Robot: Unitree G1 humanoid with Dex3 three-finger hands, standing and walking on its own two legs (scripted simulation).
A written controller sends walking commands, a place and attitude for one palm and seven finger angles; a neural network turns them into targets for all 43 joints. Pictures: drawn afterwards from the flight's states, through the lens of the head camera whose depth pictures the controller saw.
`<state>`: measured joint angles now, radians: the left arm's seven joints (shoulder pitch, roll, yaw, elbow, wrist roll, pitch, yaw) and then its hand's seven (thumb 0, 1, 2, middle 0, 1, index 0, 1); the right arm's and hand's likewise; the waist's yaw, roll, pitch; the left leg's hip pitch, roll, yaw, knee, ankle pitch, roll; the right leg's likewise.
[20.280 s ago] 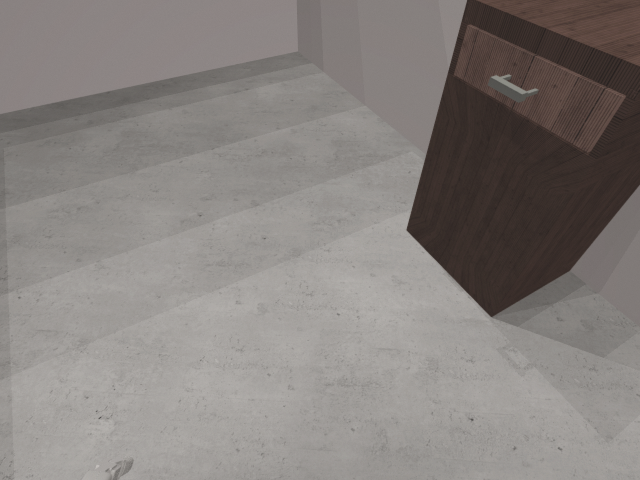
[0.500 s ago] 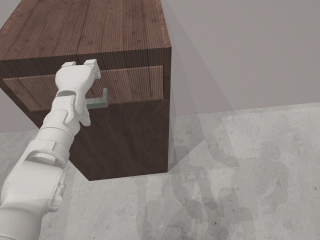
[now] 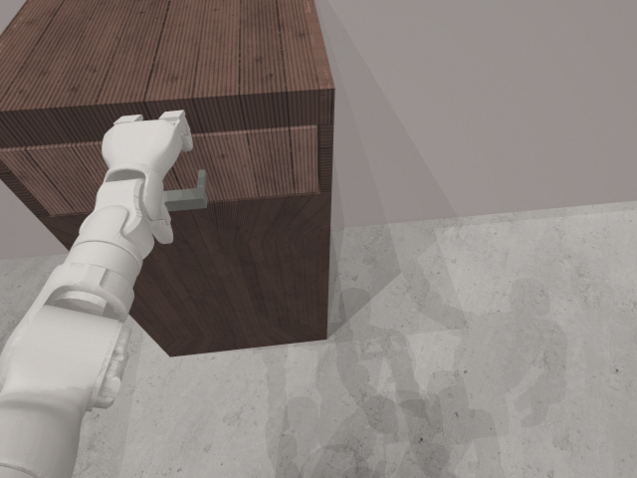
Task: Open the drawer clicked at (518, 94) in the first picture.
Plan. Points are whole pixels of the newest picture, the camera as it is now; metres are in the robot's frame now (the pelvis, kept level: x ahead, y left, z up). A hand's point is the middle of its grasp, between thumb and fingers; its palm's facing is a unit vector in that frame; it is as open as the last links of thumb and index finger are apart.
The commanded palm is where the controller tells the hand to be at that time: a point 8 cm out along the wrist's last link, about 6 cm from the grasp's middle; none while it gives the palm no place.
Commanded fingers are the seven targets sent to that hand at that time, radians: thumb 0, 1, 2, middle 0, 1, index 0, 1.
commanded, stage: re-aim the fingers above the handle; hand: left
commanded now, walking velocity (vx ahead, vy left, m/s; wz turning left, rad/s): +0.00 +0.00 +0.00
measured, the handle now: (172, 189) +0.53 +0.21 +0.03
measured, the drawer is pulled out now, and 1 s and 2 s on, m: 0.00 0.00 0.00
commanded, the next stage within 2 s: lower the fingers behind the handle in 0.62 s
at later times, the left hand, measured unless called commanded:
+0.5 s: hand (160, 178) +0.49 +0.20 +0.09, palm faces -0.01 -0.03 -1.00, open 13.6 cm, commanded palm +0.48 +0.20 +0.14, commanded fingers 0.00 -0.50 0.30 -0.30 -1.20 -0.30 -1.20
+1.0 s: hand (161, 179) +0.49 +0.20 +0.09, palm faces +0.01 -0.02 -1.00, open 13.6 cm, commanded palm +0.48 +0.20 +0.12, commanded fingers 0.00 -0.50 0.30 -0.30 -1.20 -0.30 -1.20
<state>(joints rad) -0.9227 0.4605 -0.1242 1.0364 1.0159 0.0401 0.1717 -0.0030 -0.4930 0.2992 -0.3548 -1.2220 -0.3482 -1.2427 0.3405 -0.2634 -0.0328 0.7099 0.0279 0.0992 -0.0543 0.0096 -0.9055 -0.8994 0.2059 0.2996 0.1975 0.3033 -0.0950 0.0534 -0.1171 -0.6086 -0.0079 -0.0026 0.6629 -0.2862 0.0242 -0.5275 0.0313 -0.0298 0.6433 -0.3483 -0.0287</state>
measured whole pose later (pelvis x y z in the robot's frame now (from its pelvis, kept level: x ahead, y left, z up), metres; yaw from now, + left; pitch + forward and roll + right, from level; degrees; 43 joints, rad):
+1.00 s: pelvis -0.01 +0.01 -0.01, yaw +0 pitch +15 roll -1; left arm -0.98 0.45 -0.13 1.09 1.03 0.07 0.22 0.00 -0.49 0.30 -0.35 -1.24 -0.33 -1.28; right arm 0.36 -0.26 -0.03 0.71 0.02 0.09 -0.05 0.01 -0.91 -0.90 0.21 0.30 0.20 0.30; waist -0.11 0.05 -0.13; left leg -0.69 -0.01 0.00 0.71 -0.29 0.03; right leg -0.60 0.03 -0.03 0.69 -0.35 -0.02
